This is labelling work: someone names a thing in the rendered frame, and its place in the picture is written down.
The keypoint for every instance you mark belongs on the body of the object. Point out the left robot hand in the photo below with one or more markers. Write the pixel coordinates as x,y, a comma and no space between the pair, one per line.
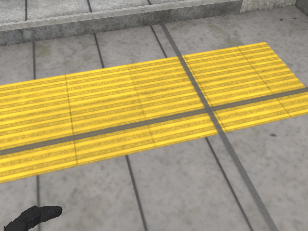
33,216

